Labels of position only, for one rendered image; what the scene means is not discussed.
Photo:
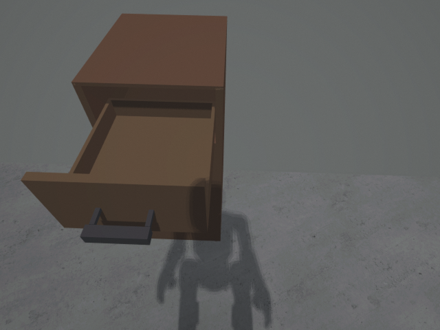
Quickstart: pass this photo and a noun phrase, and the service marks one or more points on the cabinet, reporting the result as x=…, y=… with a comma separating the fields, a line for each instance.
x=163, y=57

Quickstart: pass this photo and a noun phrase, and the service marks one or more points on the drawer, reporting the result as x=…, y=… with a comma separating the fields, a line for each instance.
x=141, y=155

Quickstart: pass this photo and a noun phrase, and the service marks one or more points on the handle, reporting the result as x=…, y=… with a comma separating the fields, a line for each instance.
x=117, y=234

